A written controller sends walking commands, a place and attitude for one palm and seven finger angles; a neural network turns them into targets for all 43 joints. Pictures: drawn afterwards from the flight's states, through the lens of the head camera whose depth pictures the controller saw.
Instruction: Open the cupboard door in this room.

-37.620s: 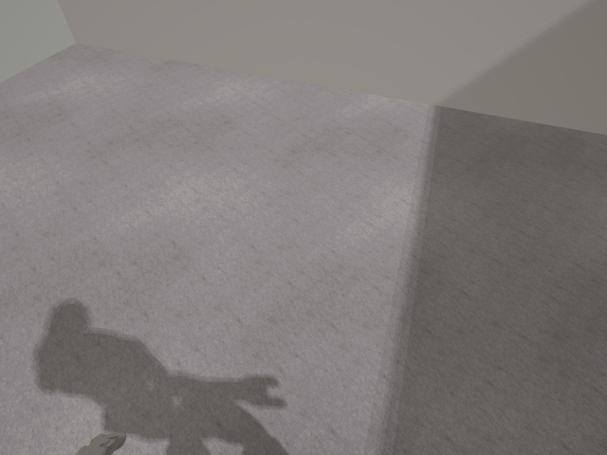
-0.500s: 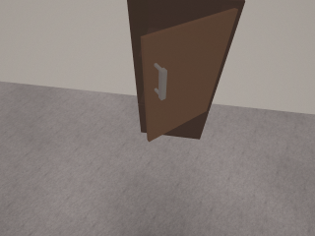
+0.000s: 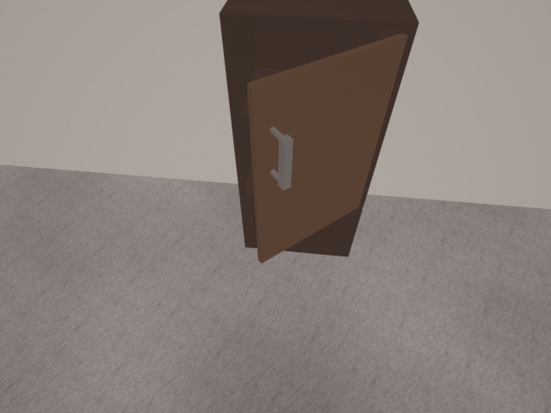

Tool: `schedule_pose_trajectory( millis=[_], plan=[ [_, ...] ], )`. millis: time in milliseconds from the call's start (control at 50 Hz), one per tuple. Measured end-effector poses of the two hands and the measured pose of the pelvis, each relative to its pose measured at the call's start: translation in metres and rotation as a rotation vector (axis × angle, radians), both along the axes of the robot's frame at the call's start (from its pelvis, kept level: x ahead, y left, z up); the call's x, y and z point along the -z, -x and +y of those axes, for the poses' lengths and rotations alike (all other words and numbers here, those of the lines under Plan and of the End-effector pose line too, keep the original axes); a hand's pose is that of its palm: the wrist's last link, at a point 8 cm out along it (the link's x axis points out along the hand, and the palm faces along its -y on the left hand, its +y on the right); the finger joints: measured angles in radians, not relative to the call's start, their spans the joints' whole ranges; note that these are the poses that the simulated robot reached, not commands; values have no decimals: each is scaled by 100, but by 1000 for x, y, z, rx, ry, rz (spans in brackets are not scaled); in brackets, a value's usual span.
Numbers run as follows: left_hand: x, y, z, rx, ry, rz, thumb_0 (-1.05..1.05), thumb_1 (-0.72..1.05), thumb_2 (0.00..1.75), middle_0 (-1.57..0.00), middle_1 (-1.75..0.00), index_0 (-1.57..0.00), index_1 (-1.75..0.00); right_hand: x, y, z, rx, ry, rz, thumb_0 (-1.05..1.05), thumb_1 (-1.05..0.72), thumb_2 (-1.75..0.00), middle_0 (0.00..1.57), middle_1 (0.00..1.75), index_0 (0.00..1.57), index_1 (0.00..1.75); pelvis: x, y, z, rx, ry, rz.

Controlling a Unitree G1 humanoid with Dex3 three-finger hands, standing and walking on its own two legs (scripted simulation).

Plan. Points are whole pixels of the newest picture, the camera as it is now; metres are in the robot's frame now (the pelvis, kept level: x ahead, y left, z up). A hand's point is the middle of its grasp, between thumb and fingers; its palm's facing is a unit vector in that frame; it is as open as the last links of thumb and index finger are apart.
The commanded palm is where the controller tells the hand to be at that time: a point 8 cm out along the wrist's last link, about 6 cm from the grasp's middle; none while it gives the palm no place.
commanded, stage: let the arm hang, fingers relaxed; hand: left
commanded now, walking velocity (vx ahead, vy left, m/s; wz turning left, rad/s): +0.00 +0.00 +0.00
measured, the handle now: (279, 158) +0.61 +0.03 +0.00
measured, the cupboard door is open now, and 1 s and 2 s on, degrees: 41 41 41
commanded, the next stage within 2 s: look to check the result in 0.06 s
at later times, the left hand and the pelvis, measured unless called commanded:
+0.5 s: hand out of the picture +0.03 +0.19 -0.17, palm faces +0.02 -0.98 -0.22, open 7.3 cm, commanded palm none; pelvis +0.02 +0.00 +0.00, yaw +0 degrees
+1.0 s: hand out of the picture +0.07 +0.19 -0.18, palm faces -0.07 -0.97 -0.23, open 7.3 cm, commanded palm none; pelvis +0.02 +0.00 -0.01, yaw -6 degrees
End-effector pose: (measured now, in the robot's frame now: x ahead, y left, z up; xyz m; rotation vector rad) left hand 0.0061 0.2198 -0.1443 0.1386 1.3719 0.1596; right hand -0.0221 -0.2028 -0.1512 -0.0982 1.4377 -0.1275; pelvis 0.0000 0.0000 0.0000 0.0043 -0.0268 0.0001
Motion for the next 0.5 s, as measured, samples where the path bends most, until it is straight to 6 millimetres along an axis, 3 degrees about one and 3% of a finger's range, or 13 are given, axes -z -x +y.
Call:
schedule_pose_trajectory(
  millis=[260, 500],
  plan=[
    [-1, 0, 6, -2, -2, 35, 0, 91, 89, -20, -30, -20, -30, -2, -28, -10, -20, 31, -26, 1, -90, -90, 20, 30, 20, 30, -1, -10, 4, 0, 1, -2],
    [-4, -21, 18, 16, -26, 6, 0, 91, 89, -20, -30, -20, -30, -7, -49, -25, -38, 66, -46, 1, -90, -90, 20, 30, 20, 30, -3, -18, 4, -1, 3, -3]
  ],
)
